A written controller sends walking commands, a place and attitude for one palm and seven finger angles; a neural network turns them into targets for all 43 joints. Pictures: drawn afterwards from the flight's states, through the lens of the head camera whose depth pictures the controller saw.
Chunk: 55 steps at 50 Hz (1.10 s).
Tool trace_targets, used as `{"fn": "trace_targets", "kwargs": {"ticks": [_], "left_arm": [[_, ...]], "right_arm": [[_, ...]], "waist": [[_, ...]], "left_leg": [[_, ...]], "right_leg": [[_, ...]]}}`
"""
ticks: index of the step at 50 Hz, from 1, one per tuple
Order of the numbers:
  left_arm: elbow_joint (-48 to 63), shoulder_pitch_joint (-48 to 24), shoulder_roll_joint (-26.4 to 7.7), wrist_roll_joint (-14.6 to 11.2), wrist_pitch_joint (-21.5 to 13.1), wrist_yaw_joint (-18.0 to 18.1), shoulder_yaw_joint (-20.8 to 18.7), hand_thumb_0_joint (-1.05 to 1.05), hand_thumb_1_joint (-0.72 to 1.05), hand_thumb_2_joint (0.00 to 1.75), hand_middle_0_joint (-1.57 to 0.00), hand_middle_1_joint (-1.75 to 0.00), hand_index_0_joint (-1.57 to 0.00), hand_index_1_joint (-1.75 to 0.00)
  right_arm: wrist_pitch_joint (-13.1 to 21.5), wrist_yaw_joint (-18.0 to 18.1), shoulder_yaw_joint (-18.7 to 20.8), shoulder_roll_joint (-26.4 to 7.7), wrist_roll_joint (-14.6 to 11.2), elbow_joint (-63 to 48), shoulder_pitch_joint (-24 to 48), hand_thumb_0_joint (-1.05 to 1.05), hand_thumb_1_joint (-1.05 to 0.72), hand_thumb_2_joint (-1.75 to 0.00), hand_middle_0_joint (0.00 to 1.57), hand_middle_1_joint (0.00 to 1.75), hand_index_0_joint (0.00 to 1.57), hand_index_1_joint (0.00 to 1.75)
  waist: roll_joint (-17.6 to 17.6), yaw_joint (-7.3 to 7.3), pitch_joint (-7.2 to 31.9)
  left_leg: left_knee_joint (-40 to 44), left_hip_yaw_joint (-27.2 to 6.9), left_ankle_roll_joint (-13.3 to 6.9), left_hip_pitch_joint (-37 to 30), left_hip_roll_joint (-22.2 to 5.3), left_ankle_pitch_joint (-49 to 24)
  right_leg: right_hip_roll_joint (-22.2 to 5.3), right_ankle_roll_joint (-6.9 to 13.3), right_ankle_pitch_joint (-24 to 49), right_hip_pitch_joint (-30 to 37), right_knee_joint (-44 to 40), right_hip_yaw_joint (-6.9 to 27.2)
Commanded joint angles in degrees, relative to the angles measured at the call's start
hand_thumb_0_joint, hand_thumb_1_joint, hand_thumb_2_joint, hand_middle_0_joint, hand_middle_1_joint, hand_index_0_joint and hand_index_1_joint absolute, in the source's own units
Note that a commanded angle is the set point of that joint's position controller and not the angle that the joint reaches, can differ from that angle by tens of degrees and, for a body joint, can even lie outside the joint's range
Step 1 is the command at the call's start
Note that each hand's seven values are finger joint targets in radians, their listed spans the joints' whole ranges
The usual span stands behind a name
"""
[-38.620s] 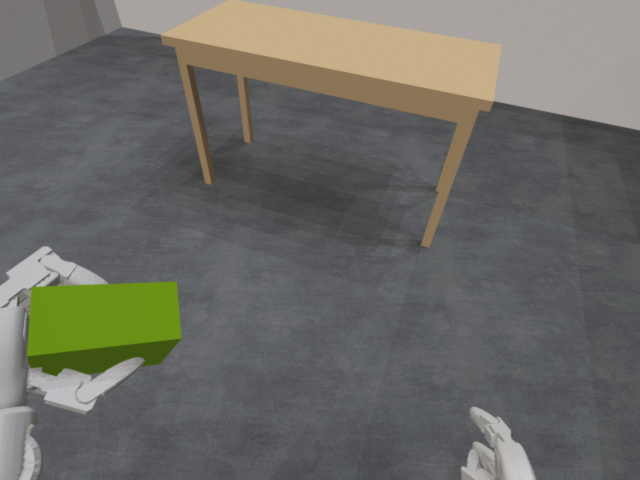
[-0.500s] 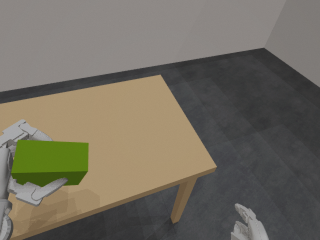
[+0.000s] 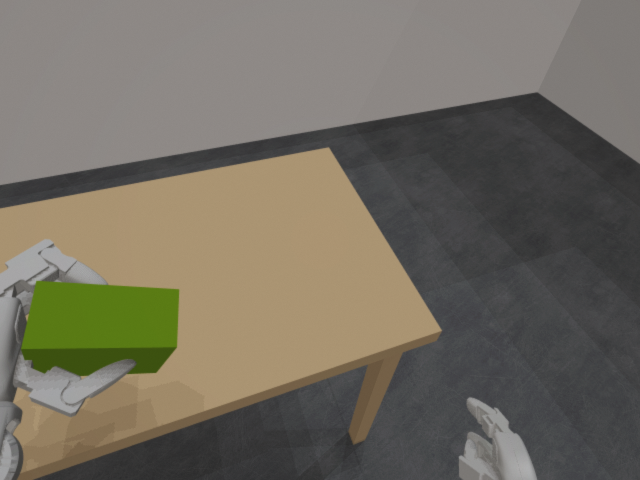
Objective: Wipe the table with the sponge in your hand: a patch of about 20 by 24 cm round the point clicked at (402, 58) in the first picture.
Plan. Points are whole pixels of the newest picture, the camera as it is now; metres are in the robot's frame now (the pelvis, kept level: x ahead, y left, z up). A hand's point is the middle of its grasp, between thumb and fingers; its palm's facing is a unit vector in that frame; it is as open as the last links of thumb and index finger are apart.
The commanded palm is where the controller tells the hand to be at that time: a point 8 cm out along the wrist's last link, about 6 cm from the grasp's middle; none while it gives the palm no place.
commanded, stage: shuffle to correct the standing spot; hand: left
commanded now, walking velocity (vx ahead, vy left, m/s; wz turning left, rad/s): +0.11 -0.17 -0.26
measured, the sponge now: (125, 333) +0.22 +0.21 +0.13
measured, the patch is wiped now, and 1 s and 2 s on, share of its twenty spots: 0.00 0.00 0.00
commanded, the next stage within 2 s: none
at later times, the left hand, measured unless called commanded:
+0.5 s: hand (100, 315) +0.23 +0.23 +0.16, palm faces +0.26 -0.86 -0.43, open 9.9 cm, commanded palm +0.17 +0.27 +0.18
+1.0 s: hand (99, 313) +0.23 +0.23 +0.16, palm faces +0.29 -0.86 -0.41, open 9.9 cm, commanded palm +0.17 +0.27 +0.18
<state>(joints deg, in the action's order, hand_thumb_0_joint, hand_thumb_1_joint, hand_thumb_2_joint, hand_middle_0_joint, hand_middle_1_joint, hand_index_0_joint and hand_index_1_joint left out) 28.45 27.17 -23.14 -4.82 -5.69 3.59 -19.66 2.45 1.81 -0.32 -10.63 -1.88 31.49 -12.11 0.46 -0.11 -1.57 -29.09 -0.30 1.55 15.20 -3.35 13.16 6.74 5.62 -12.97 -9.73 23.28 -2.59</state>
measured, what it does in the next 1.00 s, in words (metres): stands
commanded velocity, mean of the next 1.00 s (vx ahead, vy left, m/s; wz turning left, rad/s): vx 0.12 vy -0.16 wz -0.02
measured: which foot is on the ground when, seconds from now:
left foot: down 0.00-1.00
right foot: down 0.00-1.00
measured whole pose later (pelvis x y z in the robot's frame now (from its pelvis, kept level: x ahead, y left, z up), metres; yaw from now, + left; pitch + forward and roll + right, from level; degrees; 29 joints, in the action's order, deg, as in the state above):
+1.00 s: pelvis +0.01 -0.01 +0.00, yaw -1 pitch +0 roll -1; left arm 28.1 26.7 -23.3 -5.1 -5.1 4.0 -19.5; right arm 1.8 1.8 -0.4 -10.6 -2.3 31.3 -11.6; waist 0.8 0.2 -1.8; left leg -29.3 0.2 2.1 14.8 -4.0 14.1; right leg 7.4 6.3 -13.7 -9.7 23.7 -2.0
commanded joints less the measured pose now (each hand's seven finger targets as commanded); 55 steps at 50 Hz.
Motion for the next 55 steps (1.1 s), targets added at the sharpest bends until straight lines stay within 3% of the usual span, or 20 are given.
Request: {"fn": "trace_targets", "kwargs": {"ticks": [1, 4, 6, 8, 9, 11, 13, 19, 23, 28, 29, 33, 35, 39, 44, 48, 55], "left_arm": [[11.8, -6.1, -9.2, -0.8, -4.0, 1.6, -7.1, 0.00, 0.10, 1.30, -1.20, -1.60, -1.20, -1.60], [13.3, -8.4, -9.4, -1.0, -4.0, 1.6, -6.9, 0.00, 0.10, 1.30, -1.20, -1.60, -1.20, -1.60], [12.2, -8.5, -8.8, -0.9, -3.9, 1.7, -6.5, 0.00, 0.10, 1.30, -1.20, -1.60, -1.20, -1.60], [12.9, -9.1, -8.9, -0.8, -4.0, 2.0, -6.5, 0.00, 0.10, 1.30, -1.20, -1.60, -1.20, -1.60], [13.6, -9.1, -9.5, -0.9, -4.2, 2.1, -6.7, 0.00, 0.10, 1.30, -1.20, -1.60, -1.20, -1.60], [13.2, -7.3, -9.7, -0.6, -4.5, 2.2, -7.4, 0.00, 0.10, 1.30, -1.20, -1.60, -1.20, -1.60], [13.0, -5.2, -10.5, -0.6, -4.5, 2.3, -8.7, 0.00, 0.10, 1.30, -1.20, -1.60, -1.20, -1.60], [12.9, -1.1, -10.6, -1.3, -4.5, 2.0, -9.3, 0.00, 0.10, 1.30, -1.20, -1.60, -1.20, -1.60], [12.3, -1.2, -10.5, -1.2, -4.4, 1.9, -9.2, 0.00, 0.10, 1.30, -1.20, -1.60, -1.20, -1.60], [12.0, -4.3, -9.6, -0.9, -4.0, 1.8, -7.7, 0.00, 0.10, 1.30, -1.20, -1.60, -1.20, -1.60], [12.6, -5.0, -9.8, -0.9, -4.1, 1.8, -7.4, 0.00, 0.10, 1.30, -1.20, -1.60, -1.20, -1.60], [12.0, -6.7, -9.2, -0.6, -3.9, 2.0, -6.7, 0.00, 0.10, 1.30, -1.20, -1.60, -1.20, -1.60], [12.9, -7.3, -9.2, -0.6, -4.1, 2.1, -6.4, 0.00, 0.10, 1.30, -1.20, -1.60, -1.20, -1.60], [13.3, -7.2, -10.2, -0.6, -4.2, 2.2, -6.9, 0.00, 0.10, 1.30, -1.20, -1.60, -1.20, -1.60], [11.8, -5.1, -9.7, -0.8, -3.8, 2.1, -7.1, 0.00, 0.10, 1.30, -1.20, -1.60, -1.20, -1.60], [11.9, -4.8, -9.4, -1.1, -3.6, 1.8, -7.2, 0.00, 0.10, 1.30, -1.20, -1.60, -1.20, -1.60], [13.2, -4.9, -10.0, -1.2, -3.8, 2.0, -7.2, 0.00, 0.10, 1.30, -1.20, -1.60, -1.20, -1.60]], "right_arm": [[2.7, 0.8, 3.2, -7.5, -0.2, -9.2, 4.5, 0.00, -0.90, -0.90, 0.20, 0.30, 0.20, 0.30], [2.6, 0.7, 3.4, -7.6, -0.4, -9.1, 4.4, 0.00, -0.90, -0.90, 0.20, 0.30, 0.20, 0.30], [2.7, 0.6, 3.2, -7.3, -0.3, -9.3, 4.7, 0.00, -0.90, -0.90, 0.20, 0.30, 0.20, 0.30], [2.8, 0.5, 3.2, -7.3, -0.4, -9.1, 4.9, 0.00, -0.90, -0.90, 0.20, 0.30, 0.20, 0.30], [2.8, 0.6, 3.0, -7.3, -0.4, -8.9, 5.2, 0.00, -0.90, -0.90, 0.20, 0.30, 0.20, 0.30], [2.8, 0.6, 2.9, -7.3, -0.2, -9.2, 5.6, 0.00, -0.90, -0.90, 0.20, 0.30, 0.20, 0.30], [2.4, 0.5, 3.0, -7.2, -0.1, -9.2, 5.3, 0.00, -0.90, -0.90, 0.20, 0.30, 0.20, 0.30], [2.1, 0.4, 3.2, -7.4, -0.5, -9.2, 4.5, 0.00, -0.90, -0.90, 0.20, 0.30, 0.20, 0.30], [2.1, 0.5, 3.1, -7.6, -0.3, -9.3, 4.8, 0.00, -0.90, -0.90, 0.20, 0.30, 0.20, 0.30], [2.2, 0.7, 3.1, -7.8, -0.3, -8.9, 4.6, 0.00, -0.90, -0.90, 0.20, 0.30, 0.20, 0.30], [2.3, 0.9, 3.0, -7.6, -0.4, -8.6, 5.0, 0.00, -0.90, -0.90, 0.20, 0.30, 0.20, 0.30], [2.3, 0.9, 2.9, -7.4, -0.2, -8.8, 5.1, 0.00, -0.90, -0.90, 0.20, 0.30, 0.20, 0.30], [2.5, 0.9, 2.8, -7.3, -0.3, -8.8, 5.2, 0.00, -0.90, -0.90, 0.20, 0.30, 0.20, 0.30], [2.6, 0.8, 2.5, -7.2, -0.4, -8.8, 5.6, 0.00, -0.90, -0.90, 0.20, 0.30, 0.20, 0.30], [2.4, 0.7, 2.5, -7.1, -0.4, -9.0, 5.3, 0.00, -0.90, -0.90, 0.20, 0.30, 0.20, 0.30], [2.3, 0.5, 2.7, -7.4, -0.4, -9.3, 4.9, 0.00, -0.90, -0.90, 0.20, 0.30, 0.20, 0.30], [2.3, 0.7, 2.8, -7.4, -0.5, -9.4, 5.4, 0.00, -0.90, -0.90, 0.20, 0.30, 0.20, 0.30]], "waist": [[1.9, 0.68, 5.3], [1.0, 1.06, 5.7], [1.0, 0.86, 5.6], [1.5, 0.69, 6.0], [3.6, 0.93, 5.7], [5.1, 0.46, 5.9], [4.0, 0.17, 7.4], [2.2, 0.65, 9.4], [2.8, 0.44, 8.4], [2.3, 0.50, 6.9], [3.7, 0.70, 6.6], [2.5, 0.58, 5.6], [4.0, 0.65, 5.6], [5.6, 0.53, 6.2], [4.6, 0.60, 6.1], [2.3, 0.55, 8.4], [3.6, 0.58, 8.6]], "left_leg": [[2.3, -4.5, -4.0, -4.8, -4.0, 3.2], [-0.9, -2.7, -3.7, -6.4, -3.0, 3.4], [-1.5, -2.5, -3.8, -6.2, -2.7, 3.7], [-1.7, -2.2, -3.9, -6.2, -2.3, 2.0], [-0.1, -3.0, -4.1, -6.7, -2.7, 1.2], [1.6, -4.4, -4.7, -6.0, -4.2, -1.5], [0.3, -3.7, -4.7, -5.0, -4.4, -5.3], [-1.3, -2.2, -4.0, -6.1, -3.1, -9.1], [-0.4, -2.7, -4.4, -6.5, -4.3, -10.4], [0.5, -3.4, -4.4, -6.4, -4.1, -6.6], [1.6, -3.6, -4.5, -7.3, -4.1, -5.9], [1.6, -3.8, -4.5, -6.4, -3.7, -1.6], [3.6, -5.1, -4.6, -6.9, -4.2, -0.6], [4.4, -5.8, -4.7, -7.1, -4.9, -3.7], [3.9, -5.2, -4.4, -6.3, -4.6, -3.0], [0.7, -3.9, -4.1, -7.2, -4.0, -9.0], [1.1, -4.4, -4.2, -8.4, -4.5, -12.3]], "right_leg": [[-9.0, -1.8, 3.3, -5.4, -6.1, 10.2], [-10.4, -0.6, 3.8, -8.3, -6.4, 12.7], [-10.8, -1.3, 3.1, -8.4, -6.5, 13.2], [-11.1, -1.8, 4.7, -7.2, -6.4, 13.6], [-10.5, -1.4, 4.7, -7.6, -5.5, 12.4], [-9.2, -3.1, 6.6, -5.7, -4.2, 11.0], [-9.2, -4.5, 10.9, -2.1, -4.0, 10.4], [-10.2, -2.7, 17.1, 0.2, -3.1, 10.1], [-9.4, -4.0, 16.6, -0.8, -3.0, 9.3], [-9.1, -3.7, 12.6, -2.4, -4.1, 9.9], [-9.0, -3.1, 11.6, -3.6, -4.0, 9.5], [-9.2, -3.2, 8.3, -4.0, -5.3, 10.4], [-8.8, -2.5, 6.1, -4.5, -4.8, 9.9], [-8.3, -2.7, 7.5, -3.5, -4.3, 8.9], [-8.5, -2.5, 7.7, -2.9, -4.9, 8.8], [-9.5, -2.5, 14.0, -1.0, -4.2, 9.5], [-9.3, -2.5, 15.0, -1.4, -2.8, 8.6]]}}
